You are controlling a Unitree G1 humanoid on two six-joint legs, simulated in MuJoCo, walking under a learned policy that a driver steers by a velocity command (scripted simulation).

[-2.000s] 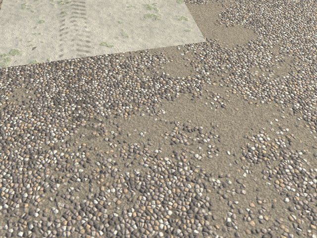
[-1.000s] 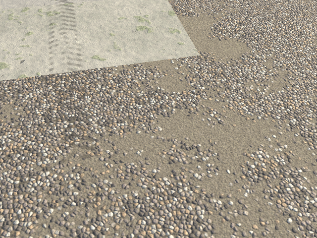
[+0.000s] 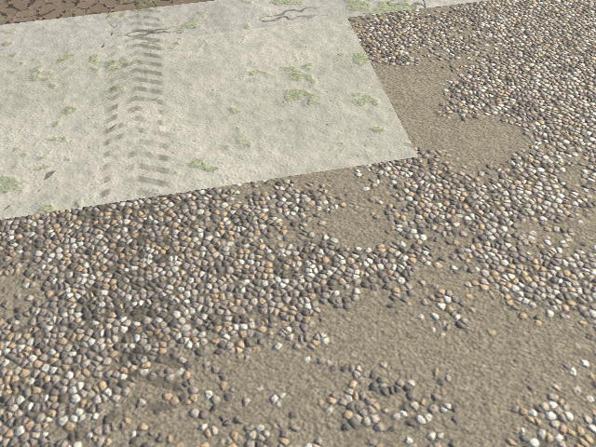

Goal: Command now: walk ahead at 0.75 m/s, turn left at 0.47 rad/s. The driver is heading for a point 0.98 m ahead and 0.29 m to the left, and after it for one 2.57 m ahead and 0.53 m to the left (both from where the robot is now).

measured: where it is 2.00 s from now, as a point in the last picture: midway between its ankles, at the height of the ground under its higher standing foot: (158, 247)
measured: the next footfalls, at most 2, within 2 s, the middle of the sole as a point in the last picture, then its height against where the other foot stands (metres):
left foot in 0.46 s outside the picture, level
right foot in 0.90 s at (221, 313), level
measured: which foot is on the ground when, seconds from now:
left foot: up 0.00-0.44, down 0.46-0.88, up 0.90-1.00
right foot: down 0.00-0.46, up 0.48-0.88, down 0.90-1.00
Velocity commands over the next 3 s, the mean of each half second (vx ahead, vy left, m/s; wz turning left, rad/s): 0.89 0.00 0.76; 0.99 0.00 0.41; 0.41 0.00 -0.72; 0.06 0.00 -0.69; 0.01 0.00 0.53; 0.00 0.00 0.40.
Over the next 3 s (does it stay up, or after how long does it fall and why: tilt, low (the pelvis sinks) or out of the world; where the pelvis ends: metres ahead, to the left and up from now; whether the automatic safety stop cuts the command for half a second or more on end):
stays up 1.08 0.43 0.00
